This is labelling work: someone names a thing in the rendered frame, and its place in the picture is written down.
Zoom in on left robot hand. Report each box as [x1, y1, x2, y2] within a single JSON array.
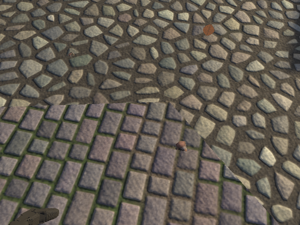
[[9, 208, 59, 225]]

